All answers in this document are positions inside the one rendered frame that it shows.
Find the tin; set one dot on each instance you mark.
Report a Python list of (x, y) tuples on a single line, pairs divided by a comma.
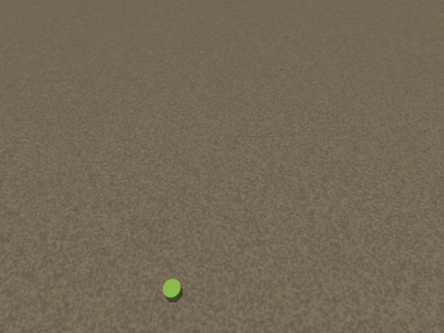
[(172, 289)]

